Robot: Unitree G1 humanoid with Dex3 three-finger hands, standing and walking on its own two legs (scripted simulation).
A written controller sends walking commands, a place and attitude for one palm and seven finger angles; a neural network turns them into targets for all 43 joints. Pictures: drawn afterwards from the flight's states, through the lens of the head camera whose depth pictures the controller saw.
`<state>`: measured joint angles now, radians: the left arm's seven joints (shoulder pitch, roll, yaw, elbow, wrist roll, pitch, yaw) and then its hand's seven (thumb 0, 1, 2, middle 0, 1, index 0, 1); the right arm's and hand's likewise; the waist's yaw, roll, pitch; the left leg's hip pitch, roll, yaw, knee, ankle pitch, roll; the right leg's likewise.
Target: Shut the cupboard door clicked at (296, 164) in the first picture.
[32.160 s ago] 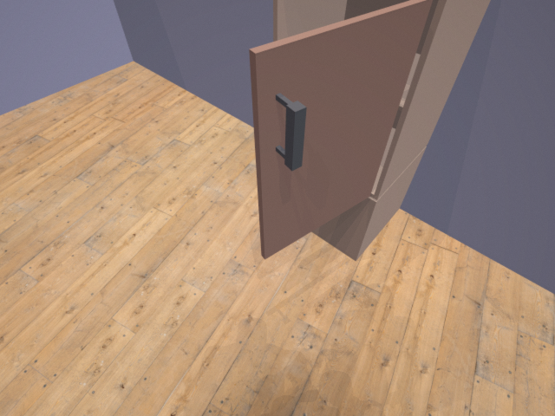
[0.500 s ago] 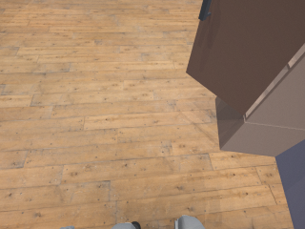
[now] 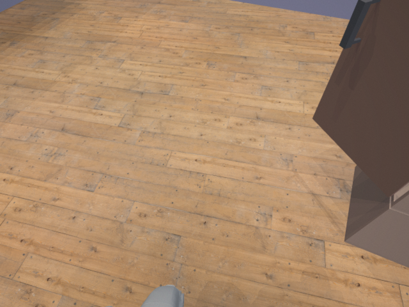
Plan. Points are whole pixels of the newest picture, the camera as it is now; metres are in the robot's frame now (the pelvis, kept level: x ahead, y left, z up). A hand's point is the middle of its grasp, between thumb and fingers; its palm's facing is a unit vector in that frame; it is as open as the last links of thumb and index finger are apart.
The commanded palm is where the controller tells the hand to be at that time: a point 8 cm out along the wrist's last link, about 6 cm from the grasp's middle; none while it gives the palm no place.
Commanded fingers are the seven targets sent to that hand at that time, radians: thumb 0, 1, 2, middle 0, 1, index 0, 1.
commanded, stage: walk to a spot facing it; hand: left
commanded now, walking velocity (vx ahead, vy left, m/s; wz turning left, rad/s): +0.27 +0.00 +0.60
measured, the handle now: (360, 23) +0.84 -0.44 +0.10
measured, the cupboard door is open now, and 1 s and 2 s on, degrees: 48 48 48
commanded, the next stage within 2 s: turn to face it in 1.14 s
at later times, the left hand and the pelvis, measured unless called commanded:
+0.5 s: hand out of the picture +0.11 +0.29 -0.16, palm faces +0.28 -0.94 -0.20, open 7.4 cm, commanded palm none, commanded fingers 0.00 0.90 0.90 -0.20 -0.30 -0.20 -0.30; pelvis +0.09 +0.07 +0.00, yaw +15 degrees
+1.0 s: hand (105, 242) +0.28 +0.27 -0.16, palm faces +0.50 -0.83 -0.24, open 7.2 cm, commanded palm none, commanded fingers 0.00 0.90 0.90 -0.20 -0.30 -0.20 -0.30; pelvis +0.32 +0.07 +0.00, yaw +30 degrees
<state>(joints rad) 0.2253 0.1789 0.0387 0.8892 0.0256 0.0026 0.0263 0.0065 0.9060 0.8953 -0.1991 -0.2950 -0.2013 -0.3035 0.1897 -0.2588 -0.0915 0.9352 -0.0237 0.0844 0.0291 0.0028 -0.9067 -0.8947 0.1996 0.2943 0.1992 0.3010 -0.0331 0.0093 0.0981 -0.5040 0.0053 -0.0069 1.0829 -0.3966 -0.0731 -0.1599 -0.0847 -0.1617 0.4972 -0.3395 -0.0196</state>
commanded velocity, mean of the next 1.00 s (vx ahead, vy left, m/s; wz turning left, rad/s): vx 0.28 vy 0.00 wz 0.49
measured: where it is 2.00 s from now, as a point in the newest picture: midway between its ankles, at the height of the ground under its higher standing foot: (177, 251)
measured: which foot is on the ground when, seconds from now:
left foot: up 0.00-0.20, down 0.22-0.74, up 0.76-1.00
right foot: down 0.00-0.22, up 0.24-0.72, down 0.74-1.00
